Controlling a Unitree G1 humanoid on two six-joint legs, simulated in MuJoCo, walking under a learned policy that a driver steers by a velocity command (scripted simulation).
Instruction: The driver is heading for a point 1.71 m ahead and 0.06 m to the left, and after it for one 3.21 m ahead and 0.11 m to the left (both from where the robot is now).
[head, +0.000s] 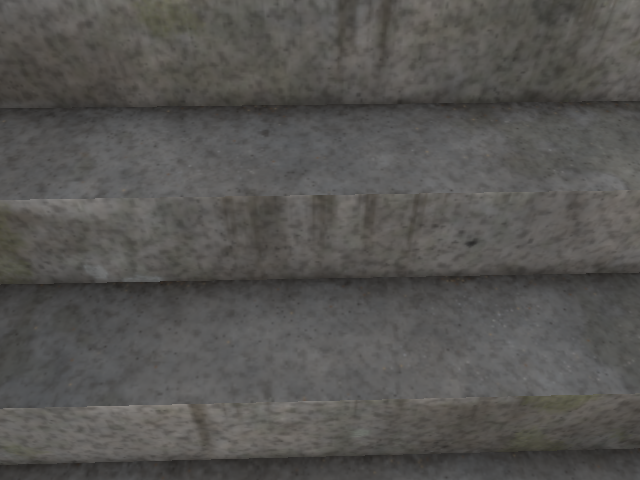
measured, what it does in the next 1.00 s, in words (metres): stands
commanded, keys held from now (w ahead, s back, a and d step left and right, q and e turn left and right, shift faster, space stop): no key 1.00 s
